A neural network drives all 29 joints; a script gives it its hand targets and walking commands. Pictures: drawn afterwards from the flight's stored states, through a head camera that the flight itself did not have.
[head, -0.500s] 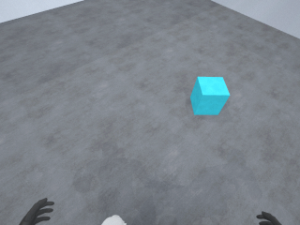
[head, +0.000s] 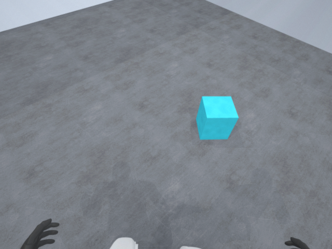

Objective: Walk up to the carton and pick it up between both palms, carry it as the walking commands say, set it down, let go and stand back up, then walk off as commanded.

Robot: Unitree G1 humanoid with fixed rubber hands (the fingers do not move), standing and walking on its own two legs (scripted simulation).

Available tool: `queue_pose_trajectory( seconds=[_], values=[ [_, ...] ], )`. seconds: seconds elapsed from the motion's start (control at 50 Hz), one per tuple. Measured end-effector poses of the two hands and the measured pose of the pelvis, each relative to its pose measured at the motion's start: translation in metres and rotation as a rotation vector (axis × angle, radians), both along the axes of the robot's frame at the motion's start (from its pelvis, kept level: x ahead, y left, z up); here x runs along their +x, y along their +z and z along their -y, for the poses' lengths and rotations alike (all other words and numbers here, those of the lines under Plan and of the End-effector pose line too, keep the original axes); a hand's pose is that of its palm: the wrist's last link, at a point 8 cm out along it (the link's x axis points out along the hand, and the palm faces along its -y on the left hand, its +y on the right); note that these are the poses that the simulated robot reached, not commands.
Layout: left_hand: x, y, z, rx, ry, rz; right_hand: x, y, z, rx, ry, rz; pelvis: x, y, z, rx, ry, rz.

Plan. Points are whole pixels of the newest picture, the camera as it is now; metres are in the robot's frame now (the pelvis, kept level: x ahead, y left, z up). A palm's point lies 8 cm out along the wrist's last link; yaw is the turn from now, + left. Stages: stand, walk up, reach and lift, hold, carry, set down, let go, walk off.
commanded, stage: walk up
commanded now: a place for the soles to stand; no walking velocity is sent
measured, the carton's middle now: (215, 118) +1.02 -0.37 -0.62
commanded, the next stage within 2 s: none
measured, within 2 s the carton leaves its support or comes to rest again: neither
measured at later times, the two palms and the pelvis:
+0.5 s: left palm (81, 226) +0.19 +0.21 -0.08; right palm out of the picture +0.14 -0.44 -0.07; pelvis +0.06 -0.10 -0.01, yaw -1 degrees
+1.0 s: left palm (120, 206) +0.24 +0.13 -0.10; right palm out of the picture +0.20 -0.52 -0.07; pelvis +0.11 -0.18 -0.02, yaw -1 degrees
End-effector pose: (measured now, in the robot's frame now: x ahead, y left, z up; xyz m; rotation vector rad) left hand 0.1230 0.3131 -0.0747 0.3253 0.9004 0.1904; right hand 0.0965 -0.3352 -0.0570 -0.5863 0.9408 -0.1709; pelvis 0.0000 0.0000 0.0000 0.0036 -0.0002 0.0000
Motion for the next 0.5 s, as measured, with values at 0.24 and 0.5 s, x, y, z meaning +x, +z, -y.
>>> queue_pose_trajectory(
  seconds=[0.24,0.5],
  values=[
    [0.033,-0.009,0.023,-0.016,-0.012,-0.004,0.024,0.001,0.024,-0.032,-0.017,0.026,0.029,-0.005,0.019,0.021,0.012,0.008],
    [0.065,-0.006,0.101,0.002,-0.029,0.015,0.045,-0.015,0.101,0.001,-0.036,0.023,0.056,-0.013,0.097,0.029,-0.012,0.034]
  ],
)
